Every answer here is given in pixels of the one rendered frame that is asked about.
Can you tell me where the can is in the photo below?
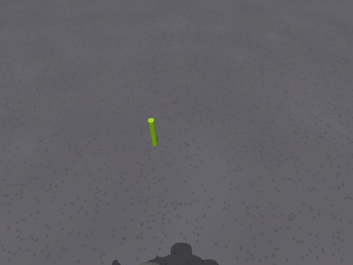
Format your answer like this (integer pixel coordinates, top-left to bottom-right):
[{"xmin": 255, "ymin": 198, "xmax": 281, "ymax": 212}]
[{"xmin": 148, "ymin": 118, "xmax": 158, "ymax": 146}]

